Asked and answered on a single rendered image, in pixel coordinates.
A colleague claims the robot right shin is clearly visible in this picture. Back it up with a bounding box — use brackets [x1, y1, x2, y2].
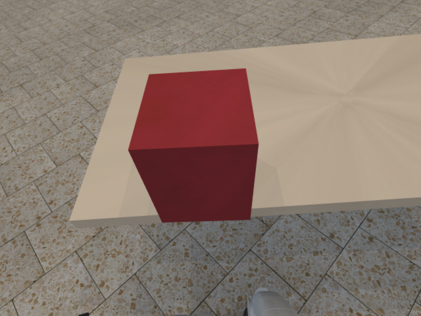
[255, 288, 268, 294]

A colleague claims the table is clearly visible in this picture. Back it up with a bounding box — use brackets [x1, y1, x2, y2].
[69, 34, 421, 228]

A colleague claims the carton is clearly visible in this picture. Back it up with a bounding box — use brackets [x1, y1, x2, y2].
[128, 68, 259, 223]

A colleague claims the robot right thigh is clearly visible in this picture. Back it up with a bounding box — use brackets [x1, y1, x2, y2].
[247, 291, 299, 316]

